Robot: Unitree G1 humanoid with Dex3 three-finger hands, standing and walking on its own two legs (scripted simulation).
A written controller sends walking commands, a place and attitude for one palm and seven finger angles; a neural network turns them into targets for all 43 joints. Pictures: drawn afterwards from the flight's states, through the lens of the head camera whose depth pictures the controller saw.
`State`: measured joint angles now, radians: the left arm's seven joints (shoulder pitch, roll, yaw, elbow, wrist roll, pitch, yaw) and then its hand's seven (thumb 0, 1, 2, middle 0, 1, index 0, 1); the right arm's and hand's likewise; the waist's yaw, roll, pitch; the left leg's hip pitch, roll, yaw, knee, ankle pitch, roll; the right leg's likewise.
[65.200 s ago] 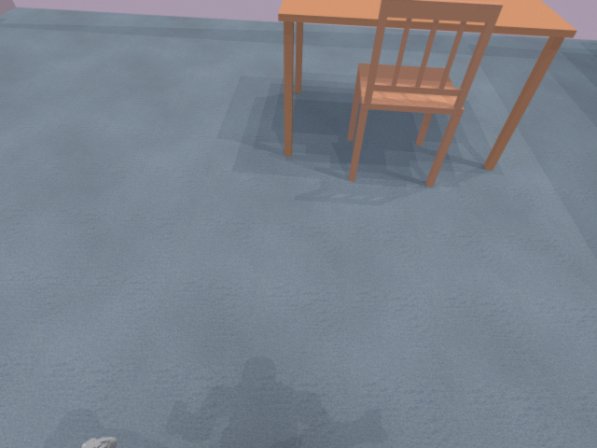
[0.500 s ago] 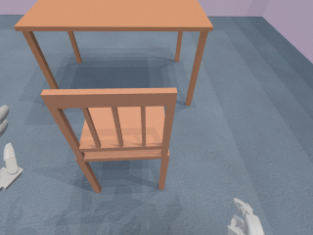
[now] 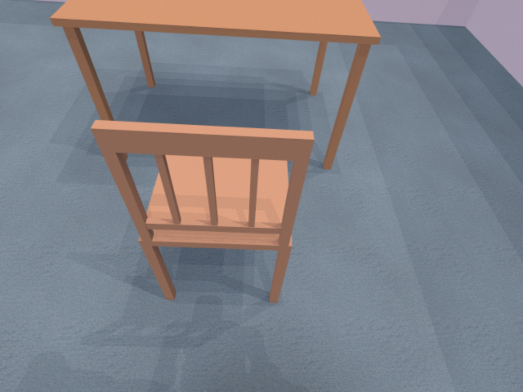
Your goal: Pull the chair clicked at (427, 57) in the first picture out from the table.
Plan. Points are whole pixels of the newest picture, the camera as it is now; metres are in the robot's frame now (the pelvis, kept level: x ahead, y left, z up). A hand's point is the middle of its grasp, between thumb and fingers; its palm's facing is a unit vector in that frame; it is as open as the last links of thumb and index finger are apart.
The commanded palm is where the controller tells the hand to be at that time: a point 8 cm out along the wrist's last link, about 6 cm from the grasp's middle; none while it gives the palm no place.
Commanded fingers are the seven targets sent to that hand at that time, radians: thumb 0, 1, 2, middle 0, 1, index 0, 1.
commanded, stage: let the arm hang, fingers relaxed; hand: left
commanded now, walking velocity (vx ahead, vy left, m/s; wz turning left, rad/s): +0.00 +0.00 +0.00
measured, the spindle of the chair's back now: (211, 192) +0.54 +0.15 -0.11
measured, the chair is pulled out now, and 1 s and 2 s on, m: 0.58 0.58 0.58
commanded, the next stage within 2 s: look to check the result in 0.64 s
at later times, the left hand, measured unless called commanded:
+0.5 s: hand out of the picture -0.02 +0.13 -0.18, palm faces +0.03 -0.99 -0.14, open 7.3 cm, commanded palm none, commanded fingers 0.00 0.90 0.90 -0.20 -0.30 -0.20 -0.30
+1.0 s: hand out of the picture +0.00 +0.14 -0.18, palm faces +0.05 -0.99 -0.16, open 7.3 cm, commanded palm none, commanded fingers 0.00 0.90 0.90 -0.20 -0.30 -0.20 -0.30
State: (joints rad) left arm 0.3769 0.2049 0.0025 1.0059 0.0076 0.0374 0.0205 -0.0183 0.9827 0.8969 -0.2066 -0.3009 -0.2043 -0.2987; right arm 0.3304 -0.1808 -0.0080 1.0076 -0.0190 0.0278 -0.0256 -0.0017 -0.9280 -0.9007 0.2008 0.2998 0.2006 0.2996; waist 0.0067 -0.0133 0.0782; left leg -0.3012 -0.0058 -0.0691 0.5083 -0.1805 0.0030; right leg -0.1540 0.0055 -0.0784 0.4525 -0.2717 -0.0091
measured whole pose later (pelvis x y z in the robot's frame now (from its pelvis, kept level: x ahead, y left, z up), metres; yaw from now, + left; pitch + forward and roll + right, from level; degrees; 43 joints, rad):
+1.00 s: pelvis +0.01 -0.02 +0.00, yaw +0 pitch -2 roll -1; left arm 0.32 0.12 -0.01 1.06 0.00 0.01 0.03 0.00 0.91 0.90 -0.20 -0.30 -0.20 -0.30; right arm 0.31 -0.12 0.00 1.08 -0.01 0.00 -0.04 0.00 -0.91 -0.90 0.20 0.30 0.20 0.30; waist 0.00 0.01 0.07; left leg -0.28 0.01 -0.08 0.50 -0.19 -0.02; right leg -0.14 0.02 -0.09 0.47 -0.30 -0.03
